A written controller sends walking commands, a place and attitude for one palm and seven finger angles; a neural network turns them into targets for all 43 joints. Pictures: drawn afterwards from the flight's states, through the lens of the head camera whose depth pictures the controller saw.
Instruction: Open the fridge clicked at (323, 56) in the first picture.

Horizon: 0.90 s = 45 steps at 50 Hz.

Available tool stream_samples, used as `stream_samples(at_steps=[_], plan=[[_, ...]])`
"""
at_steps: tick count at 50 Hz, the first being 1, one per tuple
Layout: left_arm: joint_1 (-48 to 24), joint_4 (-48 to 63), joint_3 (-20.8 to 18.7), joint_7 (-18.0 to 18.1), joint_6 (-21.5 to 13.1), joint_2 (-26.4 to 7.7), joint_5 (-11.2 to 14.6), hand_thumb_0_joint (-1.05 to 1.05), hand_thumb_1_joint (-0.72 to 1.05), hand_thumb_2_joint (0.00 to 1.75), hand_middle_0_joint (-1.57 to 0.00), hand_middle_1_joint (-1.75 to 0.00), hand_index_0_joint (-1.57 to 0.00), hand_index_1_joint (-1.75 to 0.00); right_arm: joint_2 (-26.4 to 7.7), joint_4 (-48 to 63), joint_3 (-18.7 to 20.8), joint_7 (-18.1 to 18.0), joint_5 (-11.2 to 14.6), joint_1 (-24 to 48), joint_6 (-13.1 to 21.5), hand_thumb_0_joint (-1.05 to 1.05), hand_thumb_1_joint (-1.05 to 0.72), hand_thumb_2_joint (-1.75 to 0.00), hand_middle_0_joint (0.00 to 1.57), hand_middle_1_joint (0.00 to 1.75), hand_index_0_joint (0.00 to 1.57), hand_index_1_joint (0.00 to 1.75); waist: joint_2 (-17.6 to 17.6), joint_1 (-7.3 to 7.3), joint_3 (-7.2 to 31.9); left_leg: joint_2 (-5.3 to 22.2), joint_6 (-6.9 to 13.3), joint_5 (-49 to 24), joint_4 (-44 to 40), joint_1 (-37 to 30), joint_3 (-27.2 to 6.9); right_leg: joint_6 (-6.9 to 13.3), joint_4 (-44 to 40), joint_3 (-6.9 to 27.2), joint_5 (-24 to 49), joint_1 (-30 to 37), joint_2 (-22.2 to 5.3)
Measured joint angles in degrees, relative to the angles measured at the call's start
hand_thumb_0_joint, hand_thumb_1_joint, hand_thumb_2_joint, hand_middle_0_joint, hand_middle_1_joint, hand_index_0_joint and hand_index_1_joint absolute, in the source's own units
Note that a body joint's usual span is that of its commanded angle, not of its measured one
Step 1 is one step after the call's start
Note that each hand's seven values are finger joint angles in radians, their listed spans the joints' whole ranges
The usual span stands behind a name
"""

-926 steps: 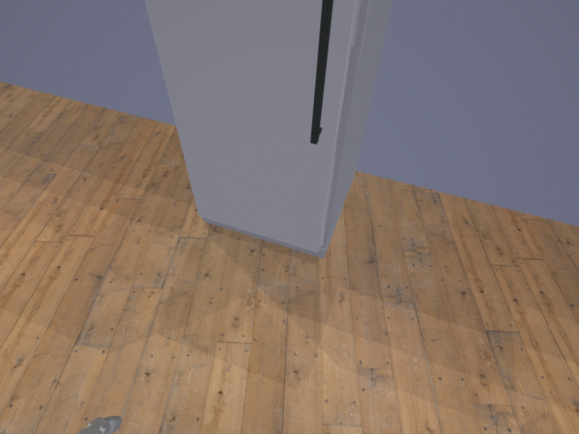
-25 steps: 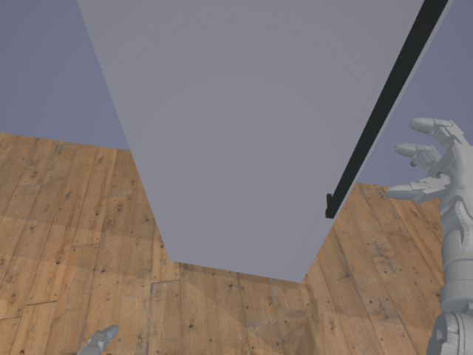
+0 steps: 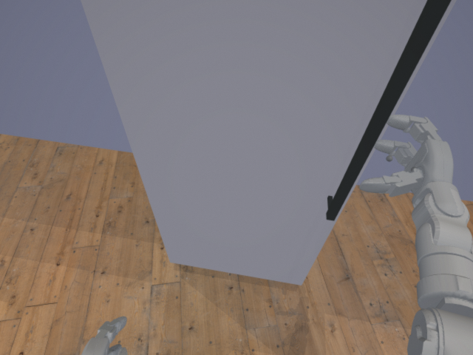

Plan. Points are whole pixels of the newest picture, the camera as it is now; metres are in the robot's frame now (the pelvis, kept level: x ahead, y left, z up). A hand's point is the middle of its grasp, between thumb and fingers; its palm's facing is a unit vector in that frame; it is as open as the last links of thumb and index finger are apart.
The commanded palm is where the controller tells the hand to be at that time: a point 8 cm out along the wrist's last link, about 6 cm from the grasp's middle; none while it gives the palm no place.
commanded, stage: feel for the door with the fingertips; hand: right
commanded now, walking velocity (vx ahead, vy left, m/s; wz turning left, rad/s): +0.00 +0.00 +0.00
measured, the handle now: (365, 135) +0.48 -0.18 +0.14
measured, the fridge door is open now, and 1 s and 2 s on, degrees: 0 0 0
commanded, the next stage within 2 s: slide the fingers in behind the handle in 0.28 s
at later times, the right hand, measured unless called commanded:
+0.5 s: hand (394, 151) +0.44 -0.22 +0.14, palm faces +0.09 +1.00 +0.01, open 13.6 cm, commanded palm +0.41 -0.27 +0.14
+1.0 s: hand (385, 155) +0.43 -0.21 +0.14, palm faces +0.08 +1.00 +0.02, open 14.0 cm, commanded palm +0.40 -0.25 +0.14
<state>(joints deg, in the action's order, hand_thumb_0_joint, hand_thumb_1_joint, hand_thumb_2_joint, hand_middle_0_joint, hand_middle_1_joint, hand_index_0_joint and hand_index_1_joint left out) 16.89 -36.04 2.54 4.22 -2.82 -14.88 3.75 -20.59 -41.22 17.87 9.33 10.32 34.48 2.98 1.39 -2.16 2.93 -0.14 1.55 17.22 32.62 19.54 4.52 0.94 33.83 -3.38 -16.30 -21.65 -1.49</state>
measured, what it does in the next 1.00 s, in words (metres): stands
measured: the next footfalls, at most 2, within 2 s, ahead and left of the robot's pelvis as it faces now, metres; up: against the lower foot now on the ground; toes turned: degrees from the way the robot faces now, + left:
none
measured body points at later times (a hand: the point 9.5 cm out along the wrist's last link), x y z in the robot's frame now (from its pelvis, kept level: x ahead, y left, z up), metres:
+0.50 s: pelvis +0.00 +0.00 +0.00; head +0.03 +0.00 +0.45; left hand +0.06 +0.27 -0.12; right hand +0.43 -0.28 +0.15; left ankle -0.01 +0.10 -0.73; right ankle +0.01 -0.11 -0.73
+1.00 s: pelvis +0.00 -0.01 +0.00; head +0.03 -0.01 +0.45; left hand +0.11 +0.25 -0.11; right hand +0.42 -0.26 +0.14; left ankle -0.01 +0.10 -0.73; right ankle +0.01 -0.11 -0.73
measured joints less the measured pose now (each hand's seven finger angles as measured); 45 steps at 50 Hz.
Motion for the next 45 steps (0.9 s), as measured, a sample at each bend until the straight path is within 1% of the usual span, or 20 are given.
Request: stream_samples(at_steps=[6,12,19,25,33,40,45], plan=[[0.42,-0.67,-0.16,0.13,0.06,-0.41,0.10,0.00,0.90,0.89,-0.20,-0.30,-0.20,-0.30,-1.44,-3.76,-0.30,1.19,0.34,3.07,1.31,-0.01,0.50,-0.30,0.30,1.20,0.30,1.20,-0.01,0.07,-0.13,-0.02,0.14,0.01,0.12,0.58,0.53,-0.12,0.36,0.55,0.07,-0.89,-0.01],[1.23,-1.21,-0.28,0.00,0.44,-1.00,-0.02,0.00,0.90,0.89,-0.20,-0.30,-0.20,-0.30,-3.13,-9.05,0.80,2.36,0.10,6.37,2.16,-0.01,0.50,-0.30,0.30,1.20,0.30,1.20,-0.33,-0.61,-0.03,-0.08,0.20,0.15,0.72,1.99,0.61,-0.16,0.96,0.65,-0.05,-2.31,-0.09],[3.13,-1.79,-0.87,-0.08,0.67,-1.46,-0.03,0.00,0.90,0.89,-0.20,-0.30,-0.20,-0.30,-4.24,-11.45,1.42,3.93,0.02,7.45,4.98,-0.01,0.50,-0.30,0.34,1.23,0.34,1.23,-0.39,-0.94,-0.09,-0.18,0.17,0.33,1.27,3.12,0.67,-0.11,1.90,0.75,-0.44,-3.64,-0.22],[3.93,-2.20,-0.99,-0.26,0.79,-1.41,-0.09,0.00,0.90,0.89,-0.20,-0.30,-0.20,-0.30,-4.78,-12.50,1.51,4.37,0.13,8.03,5.51,-0.01,0.50,-0.30,0.36,1.25,0.36,1.24,-0.31,-1.19,0.19,-0.20,0.06,0.20,1.38,3.79,0.60,0.03,2.31,0.70,-0.51,-4.42,-0.26],[4.00,-1.12,-0.81,-0.60,0.68,-1.02,-0.01,0.01,0.90,0.89,-0.20,-0.30,-0.20,-0.30,-3.87,-10.00,1.60,3.69,0.59,5.86,5.02,-0.01,0.50,-0.30,0.34,1.23,0.33,1.22,-0.08,-1.31,0.59,-0.17,-0.24,0.07,1.29,3.69,-0.03,0.33,2.30,0.10,-0.69,-4.13,-0.23],[2.92,-0.27,-0.53,-0.75,0.53,-0.51,-0.06,0.01,0.90,0.89,-0.20,-0.30,-0.20,-0.30,-1.75,-5.91,1.07,2.36,0.71,3.14,3.72,-0.01,0.50,-0.30,0.31,1.21,0.31,1.21,-0.20,-0.89,0.68,-0.04,-0.50,0.09,1.03,2.99,-0.43,0.56,2.00,-0.28,-0.83,-3.30,-0.09],[1.95,0.00,-0.59,-0.66,0.13,-0.31,-0.08,0.00,0.90,0.89,-0.20,-0.30,-0.20,-0.30,-0.38,-3.02,-0.48,0.85,0.30,2.03,2.85,-0.01,0.50,-0.30,0.30,1.20,0.30,1.20,-0.12,-0.45,0.44,0.14,-0.62,0.22,0.81,2.24,-0.18,0.64,1.99,-0.02,-0.97,-2.78,0.12]])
